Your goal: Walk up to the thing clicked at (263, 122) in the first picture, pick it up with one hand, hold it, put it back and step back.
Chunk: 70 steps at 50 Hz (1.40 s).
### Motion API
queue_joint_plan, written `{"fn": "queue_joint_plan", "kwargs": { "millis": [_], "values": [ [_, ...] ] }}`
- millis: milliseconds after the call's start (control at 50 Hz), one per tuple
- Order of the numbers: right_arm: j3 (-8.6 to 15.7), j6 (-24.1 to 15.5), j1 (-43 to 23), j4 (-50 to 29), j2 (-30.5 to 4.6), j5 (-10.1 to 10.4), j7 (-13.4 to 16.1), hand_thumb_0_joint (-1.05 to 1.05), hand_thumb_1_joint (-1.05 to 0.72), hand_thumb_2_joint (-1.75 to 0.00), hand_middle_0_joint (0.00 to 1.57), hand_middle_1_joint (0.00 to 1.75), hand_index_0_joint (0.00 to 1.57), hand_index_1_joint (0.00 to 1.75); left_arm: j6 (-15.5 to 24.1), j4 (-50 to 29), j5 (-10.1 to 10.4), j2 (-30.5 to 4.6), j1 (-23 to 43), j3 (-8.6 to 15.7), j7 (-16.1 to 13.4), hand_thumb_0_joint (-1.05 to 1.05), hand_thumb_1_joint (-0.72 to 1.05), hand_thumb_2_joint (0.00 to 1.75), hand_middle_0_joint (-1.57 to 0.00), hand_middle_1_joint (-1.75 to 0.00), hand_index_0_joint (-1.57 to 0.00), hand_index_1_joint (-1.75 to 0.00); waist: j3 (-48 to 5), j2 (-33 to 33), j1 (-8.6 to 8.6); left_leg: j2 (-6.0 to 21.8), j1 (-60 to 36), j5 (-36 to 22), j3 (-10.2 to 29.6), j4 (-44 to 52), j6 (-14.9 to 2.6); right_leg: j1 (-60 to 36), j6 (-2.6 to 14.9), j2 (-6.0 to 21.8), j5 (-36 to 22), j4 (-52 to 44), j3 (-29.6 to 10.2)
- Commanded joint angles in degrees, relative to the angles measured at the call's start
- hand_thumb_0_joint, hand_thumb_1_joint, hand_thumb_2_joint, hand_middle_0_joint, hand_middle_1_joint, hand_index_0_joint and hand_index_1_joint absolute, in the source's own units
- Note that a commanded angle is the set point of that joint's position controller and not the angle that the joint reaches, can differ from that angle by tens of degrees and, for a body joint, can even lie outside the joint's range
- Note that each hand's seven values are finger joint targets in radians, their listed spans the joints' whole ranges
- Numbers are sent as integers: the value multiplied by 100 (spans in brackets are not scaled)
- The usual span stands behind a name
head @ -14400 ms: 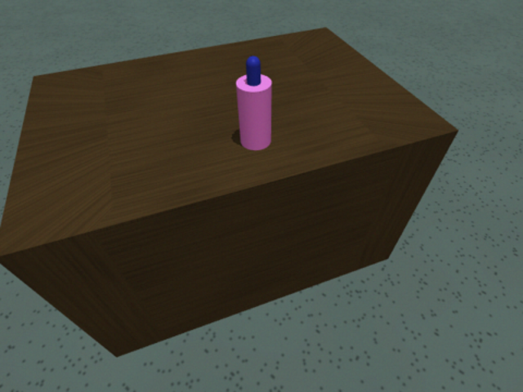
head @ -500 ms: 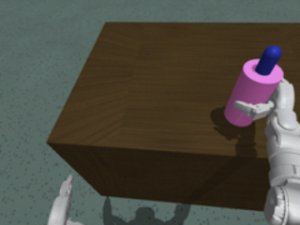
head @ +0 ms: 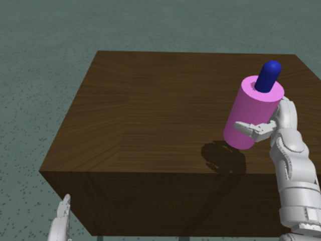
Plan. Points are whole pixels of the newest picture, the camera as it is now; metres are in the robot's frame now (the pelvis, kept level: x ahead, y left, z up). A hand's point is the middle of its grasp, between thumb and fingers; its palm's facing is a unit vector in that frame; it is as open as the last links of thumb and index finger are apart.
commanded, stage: lift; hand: right
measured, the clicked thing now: (253, 106) +0.38 -0.18 +0.18
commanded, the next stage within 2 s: hold in 0.62 s
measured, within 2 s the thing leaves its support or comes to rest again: neither
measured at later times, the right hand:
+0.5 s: hand (259, 118) +0.33 -0.18 +0.19, palm faces +0.17 +0.98 -0.04, open 11.5 cm
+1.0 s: hand (266, 116) +0.32 -0.18 +0.21, palm faces +0.17 +0.98 -0.05, open 11.5 cm
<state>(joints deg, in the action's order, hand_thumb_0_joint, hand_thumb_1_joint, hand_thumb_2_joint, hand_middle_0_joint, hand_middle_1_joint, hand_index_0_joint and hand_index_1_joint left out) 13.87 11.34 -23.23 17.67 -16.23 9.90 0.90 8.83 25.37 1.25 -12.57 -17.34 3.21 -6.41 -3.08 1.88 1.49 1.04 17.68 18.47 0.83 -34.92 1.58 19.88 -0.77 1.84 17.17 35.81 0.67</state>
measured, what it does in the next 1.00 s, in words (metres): stands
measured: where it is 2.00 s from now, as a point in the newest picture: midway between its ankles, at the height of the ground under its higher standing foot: outside the picture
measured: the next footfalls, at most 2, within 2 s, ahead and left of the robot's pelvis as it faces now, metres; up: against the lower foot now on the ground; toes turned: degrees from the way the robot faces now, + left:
none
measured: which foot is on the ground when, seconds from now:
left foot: down 0.00-1.00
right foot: down 0.00-1.00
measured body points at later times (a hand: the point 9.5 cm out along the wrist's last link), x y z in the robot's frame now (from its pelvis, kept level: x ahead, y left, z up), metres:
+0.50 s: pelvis -0.02 +0.01 +0.00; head -0.04 +0.03 +0.45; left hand +0.16 +0.27 -0.06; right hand +0.32 -0.23 +0.20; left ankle +0.00 +0.14 -0.73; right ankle +0.02 -0.13 -0.73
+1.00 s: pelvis -0.02 +0.01 +0.00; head -0.05 +0.03 +0.45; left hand +0.16 +0.27 -0.06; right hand +0.30 -0.23 +0.22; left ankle +0.00 +0.14 -0.73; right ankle +0.02 -0.13 -0.73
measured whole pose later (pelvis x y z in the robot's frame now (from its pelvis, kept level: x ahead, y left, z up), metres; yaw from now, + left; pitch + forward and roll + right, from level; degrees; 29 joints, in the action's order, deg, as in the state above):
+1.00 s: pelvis -0.02 +0.01 +0.00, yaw -1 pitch -3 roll +0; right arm 13.8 32.2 -17.5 -6.4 -16.1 12.8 0.9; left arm 14.9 36.3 0.9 -13.5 -13.4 4.5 -9.0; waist -2.6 3.8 0.1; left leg 1.2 13.7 17.0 -0.3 -33.4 1.1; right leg 15.9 -1.1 1.6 14.9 33.5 -0.4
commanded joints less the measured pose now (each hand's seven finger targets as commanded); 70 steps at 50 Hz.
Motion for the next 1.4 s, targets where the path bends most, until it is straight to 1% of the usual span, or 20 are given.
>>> {"fn": "queue_joint_plan", "kwargs": {
  "millis": [0,60,160,240,340,380,400,460,480,640,720,860,1000,1040,1080,1120,1220,1280,1320,1380],
  "values": [
    [415,-549,-3544,-2712,-1275,306,-13,0,6,-130,121,144,128,144,334,-647,3,-666,524,331,-89,0,-53,4,-3,-5,-4,-4,-1853,417,51,-147,-74,-1556,-289,470,-121,-1384,84,-105,-1250,-516,12],
    [636,-407,-3341,-3006,-1507,340,11,0,4,-131,123,145,129,145,389,-614,-6,-757,664,369,-129,0,-54,5,-4,-5,-4,-4,-1901,238,-64,-127,-222,-1526,-277,540,-113,-1387,106,-141,-1191,-517,16],
    [590,-148,-3275,-3404,-1398,395,36,0,5,-131,122,145,128,145,487,-383,-11,-540,775,153,-177,0,-54,5,-3,-5,-4,-4,-1921,302,-129,-116,-274,-1479,-277,603,-119,-1461,112,-153,-1159,-535,20],
    [639,79,-3187,-3543,-1414,413,69,0,6,-129,120,142,126,142,556,-431,-31,-909,974,450,-278,0,-55,5,-4,-5,-4,-5,-1681,113,-56,-97,-196,-1140,-244,731,-87,-1387,140,-169,-822,-605,39],
    [574,283,-3092,-3781,-1274,431,69,0,6,-128,120,142,126,142,635,-359,-12,-489,852,82,-257,0,-54,4,-3,-5,-4,-4,-1573,255,-91,-125,-168,-996,-313,734,-108,-1367,128,-159,-684,-698,1],
    [677,348,-3053,-3821,-1391,429,72,0,7,-128,118,140,124,140,649,-338,-32,-663,828,253,-282,0,-54,5,-4,-5,-4,-4,-1643,191,-91,-120,-231,-996,-306,769,-106,-1348,131,-164,-706,-709,3],
    [618,390,-3041,-3823,-1269,456,68,0,4,-127,118,140,124,140,674,-274,-24,-562,962,138,-263,0,-55,5,-4,-5,-4,-5,-1494,168,-126,-110,-219,-933,-294,783,-97,-1275,142,-174,-657,-706,8],
    [690,536,-2976,-3873,-1366,447,58,0,6,-129,118,141,125,141,736,-230,-37,-918,927,465,-307,0,-55,5,-4,-5,-4,-5,-1706,176,-46,-116,-225,-1247,-304,713,-99,-1508,128,-157,-936,-662,-2],
    [564,557,-3003,-3996,-1255,432,38,0,5,-129,118,141,125,141,751,-230,-37,-840,892,418,-292,0,-55,5,-4,-5,-4,-5,-1681,217,-45,-125,-214,-1227,-333,710,-105,-1508,123,-154,-934,-681,-16],
    [654,762,-2998,-4283,-1284,456,44,0,4,-129,117,140,123,140,850,-113,-48,-579,1087,140,-303,0,-55,5,-4,-5,-4,-5,-1628,121,-150,-90,-267,-1018,-290,787,-82,-1381,150,-198,-760,-670,3],
    [708,888,-2950,-4404,-1385,450,47,0,4,-130,117,141,124,141,892,-150,-58,-860,1011,390,-325,0,-55,5,-5,-5,-5,-5,-1832,208,-81,-116,-302,-1349,-347,705,-108,-1579,118,-168,-1094,-628,-29],
    [779,1116,-2870,-4528,-1347,513,37,0,2,-130,117,141,124,141,952,-12,-54,-854,1218,416,-319,0,-55,5,-5,-5,-5,-5,-1665,34,-122,-83,-353,-1225,-300,768,-76,-1415,163,-197,-951,-623,-6],
    [708,1285,-2884,-4713,-1303,512,7,0,2,-129,117,139,123,139,987,128,-28,-623,1328,198,-302,0,-55,5,-5,-5,-5,-5,-1518,177,-181,-120,-245,-1018,-364,746,-93,-1366,129,-184,-800,-671,-40],
    [795,1342,-2885,-4835,-1387,517,14,0,4,-130,116,140,123,140,1014,-18,-48,-867,1242,431,-337,0,-55,5,-5,-5,-5,-5,-1820,87,-122,-107,-375,-1275,-356,714,-81,-1490,138,-189,-1035,-611,-31],
    [772,1436,-2832,-4759,-1313,526,2,0,2,-130,117,140,124,140,983,194,-34,-622,1061,214,-287,0,-55,5,-5,-5,-5,-5,-1693,241,-176,-107,-353,-1455,-377,671,-84,-1481,115,-191,-1264,-581,-20],
    [760,1507,-2830,-4810,-1327,523,3,0,4,-130,116,140,123,140,993,158,-20,-763,1157,348,-292,0,-55,5,-5,-5,-5,-5,-1695,318,-145,-124,-282,-1386,-389,669,-105,-1533,86,-161,-1271,-627,-53],
    [788,1619,-2911,-4873,-1360,564,-27,0,1,-131,118,141,124,141,1054,264,-2,-668,1265,269,-250,0,-55,4,-5,-5,-5,-5,-1379,355,-157,-154,-171,-873,-405,743,-110,-1347,76,-139,-693,-764,-89],
    [859,1666,-2861,-4864,-1390,576,-26,0,-2,-131,118,141,125,141,1110,87,-22,-848,1260,409,-295,0,-55,5,-5,-5,-5,-5,-1540,27,-148,-139,-299,-1013,-405,738,-81,-1361,128,-171,-827,-673,-58],
    [768,1736,-2930,-4808,-1324,577,-27,0,0,-132,119,142,125,142,1102,184,-22,-653,1178,218,-274,0,-55,5,-5,-5,-5,-5,-1449,200,-123,-143,-203,-987,-407,738,-88,-1346,114,-176,-777,-682,-56],
    [886,1756,-3041,-4776,-1459,568,-11,0,1,-131,118,141,125,141,1127,108,-37,-894,1191,434,-304,0,-55,5,-5,-5,-5,-5,-1532,138,-121,-136,-214,-911,-411,757,-87,-1346,118,-182,-712,-689,-66]
  ]
}}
